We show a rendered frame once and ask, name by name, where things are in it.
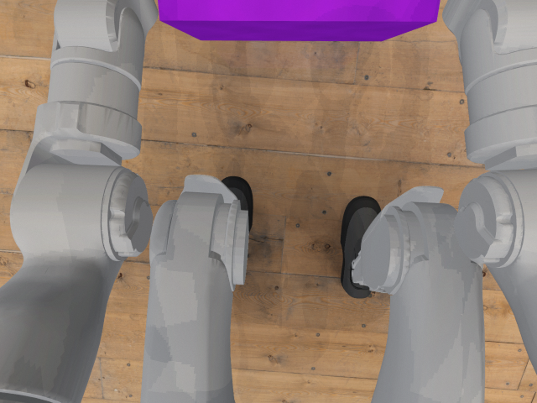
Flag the robot right upper arm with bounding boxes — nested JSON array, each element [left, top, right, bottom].
[[453, 169, 537, 374]]

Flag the carton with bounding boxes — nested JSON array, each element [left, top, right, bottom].
[[158, 0, 440, 41]]

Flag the right robot foot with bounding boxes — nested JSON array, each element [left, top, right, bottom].
[[341, 196, 381, 299]]

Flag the left robot forearm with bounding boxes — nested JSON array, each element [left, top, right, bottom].
[[10, 0, 159, 244]]

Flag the right robot forearm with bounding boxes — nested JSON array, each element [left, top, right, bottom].
[[442, 0, 537, 170]]

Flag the robot left thigh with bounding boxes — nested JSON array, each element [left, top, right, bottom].
[[140, 191, 249, 403]]

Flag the robot left upper arm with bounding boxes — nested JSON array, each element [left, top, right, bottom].
[[0, 163, 154, 403]]

